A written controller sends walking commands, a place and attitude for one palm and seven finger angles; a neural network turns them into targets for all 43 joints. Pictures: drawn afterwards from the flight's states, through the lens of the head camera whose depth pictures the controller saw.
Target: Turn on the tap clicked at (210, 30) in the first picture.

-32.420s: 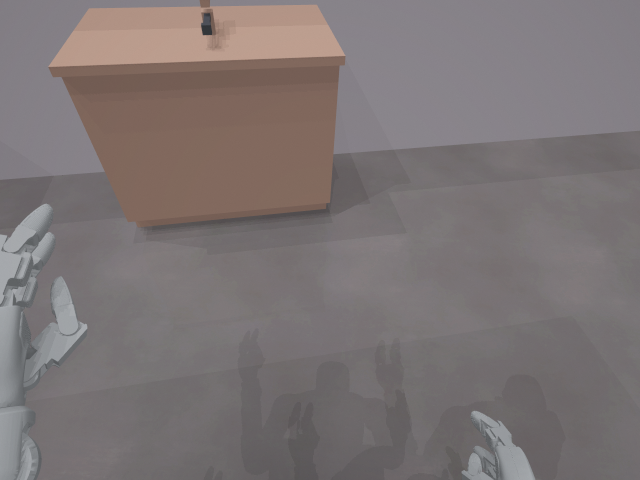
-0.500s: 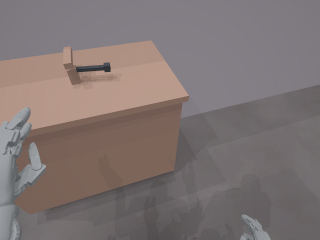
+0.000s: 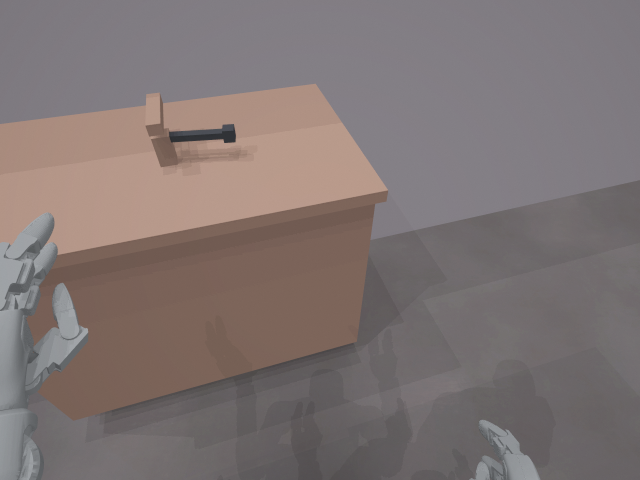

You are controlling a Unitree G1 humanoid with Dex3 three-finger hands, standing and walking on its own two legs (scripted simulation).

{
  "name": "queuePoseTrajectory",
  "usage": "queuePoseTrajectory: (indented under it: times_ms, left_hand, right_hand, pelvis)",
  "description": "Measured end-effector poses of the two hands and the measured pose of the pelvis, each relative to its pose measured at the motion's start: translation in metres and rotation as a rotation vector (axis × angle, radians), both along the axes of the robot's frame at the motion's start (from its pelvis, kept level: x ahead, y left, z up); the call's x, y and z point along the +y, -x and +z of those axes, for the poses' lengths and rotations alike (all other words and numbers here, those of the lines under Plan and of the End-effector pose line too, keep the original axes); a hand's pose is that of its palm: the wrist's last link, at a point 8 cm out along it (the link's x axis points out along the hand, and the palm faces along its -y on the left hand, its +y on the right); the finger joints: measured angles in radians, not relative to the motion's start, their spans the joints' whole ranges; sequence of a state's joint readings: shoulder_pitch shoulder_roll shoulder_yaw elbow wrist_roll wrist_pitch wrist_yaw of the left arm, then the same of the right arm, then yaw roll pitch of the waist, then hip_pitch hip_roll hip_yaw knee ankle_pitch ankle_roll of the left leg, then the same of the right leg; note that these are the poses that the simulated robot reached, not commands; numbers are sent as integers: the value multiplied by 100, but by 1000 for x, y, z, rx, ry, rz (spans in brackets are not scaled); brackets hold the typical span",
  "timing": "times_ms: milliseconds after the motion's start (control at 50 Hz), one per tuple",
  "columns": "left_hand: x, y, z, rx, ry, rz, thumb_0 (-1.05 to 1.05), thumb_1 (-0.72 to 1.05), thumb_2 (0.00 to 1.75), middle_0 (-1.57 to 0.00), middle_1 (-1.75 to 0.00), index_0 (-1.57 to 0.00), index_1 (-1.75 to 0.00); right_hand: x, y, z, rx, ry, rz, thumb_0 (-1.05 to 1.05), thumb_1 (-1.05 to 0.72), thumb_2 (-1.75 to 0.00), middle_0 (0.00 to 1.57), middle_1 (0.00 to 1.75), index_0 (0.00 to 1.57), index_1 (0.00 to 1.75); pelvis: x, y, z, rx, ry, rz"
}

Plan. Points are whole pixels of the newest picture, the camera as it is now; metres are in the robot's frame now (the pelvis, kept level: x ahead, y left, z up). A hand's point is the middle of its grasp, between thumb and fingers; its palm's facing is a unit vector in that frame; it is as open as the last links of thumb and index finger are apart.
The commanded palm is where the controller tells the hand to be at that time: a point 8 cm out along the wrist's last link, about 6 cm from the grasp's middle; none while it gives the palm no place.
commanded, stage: stand and check the lever's angle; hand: left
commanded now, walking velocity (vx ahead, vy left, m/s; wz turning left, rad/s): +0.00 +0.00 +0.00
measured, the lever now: (229, 133) +0.76 +0.25 +0.04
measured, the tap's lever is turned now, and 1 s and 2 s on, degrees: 80 80 80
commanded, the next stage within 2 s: stand and wait in 0.18 s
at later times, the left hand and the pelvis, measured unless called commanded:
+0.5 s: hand (75, 295) +0.25 +0.27 +0.16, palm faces +0.39 -0.84 -0.38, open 7.4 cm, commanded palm +0.20 +0.30 +0.18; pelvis +0.04 +0.02 +0.01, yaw -1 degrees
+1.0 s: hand (61, 297) +0.25 +0.28 +0.16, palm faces +0.40 -0.84 -0.37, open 7.4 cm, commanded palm +0.20 +0.31 +0.18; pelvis +0.03 +0.04 +0.01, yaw -1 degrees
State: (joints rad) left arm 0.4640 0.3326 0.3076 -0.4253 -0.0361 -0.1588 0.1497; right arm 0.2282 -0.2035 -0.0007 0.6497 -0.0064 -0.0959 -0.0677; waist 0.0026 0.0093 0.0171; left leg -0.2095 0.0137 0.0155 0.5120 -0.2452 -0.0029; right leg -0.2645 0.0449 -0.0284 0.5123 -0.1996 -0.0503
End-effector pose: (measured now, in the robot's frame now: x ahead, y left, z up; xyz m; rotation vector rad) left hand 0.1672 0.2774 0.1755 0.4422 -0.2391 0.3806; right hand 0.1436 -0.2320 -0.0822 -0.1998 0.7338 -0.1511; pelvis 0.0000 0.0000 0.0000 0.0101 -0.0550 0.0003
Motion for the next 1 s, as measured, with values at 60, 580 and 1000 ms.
queuePoseTrajectory:
  times_ms: [60, 580, 1000]
  left_hand:
    - [7, -3, 3, 10, -17, 25, 1, 89, 90, -21, -30, -21, -31]
    - [33, -46, -4, 60, 25, 7, 1, 89, 90, -21, -30, -21, -31]
    - [43, -41, -2, 54, 29, 12, 1, 89, 90, -21, -30, -21, -31]
  right_hand:
    - [6, -14, 6, -30, -6, 16, 1, -91, -90, 20, 30, 20, 30]
    - [25, -57, 18, -12, 27, 8, 1, -91, -90, 20, 30, 20, 30]
    - [39, -53, 17, -13, 19, 12, 1, -91, -90, 21, 30, 20, 30]
  pelvis:
    - [2, -5, 3, 11, 3, 0]
    - [26, -38, 8, 42, 20, -12]
    - [36, -35, 9, 42, 23, -15]
